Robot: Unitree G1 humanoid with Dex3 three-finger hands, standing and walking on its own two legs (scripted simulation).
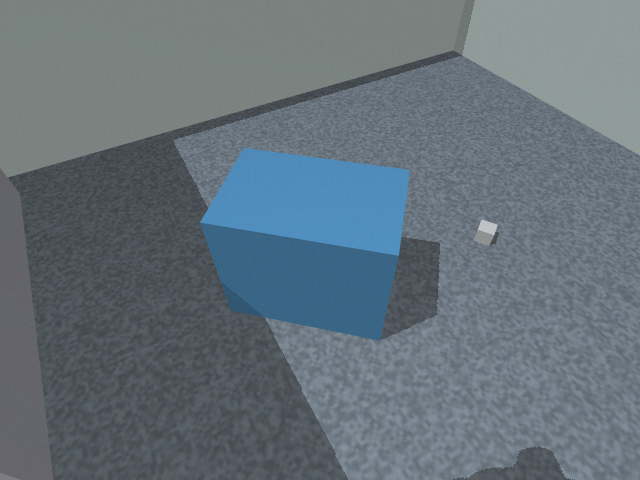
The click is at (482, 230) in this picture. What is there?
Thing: cube
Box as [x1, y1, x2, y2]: [473, 220, 497, 245]
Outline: 481,220 473,240 488,245 497,225
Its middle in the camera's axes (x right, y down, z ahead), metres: +0.69 -0.04 +1.64
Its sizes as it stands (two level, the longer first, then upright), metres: 0.066 0.066 0.066
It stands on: the floor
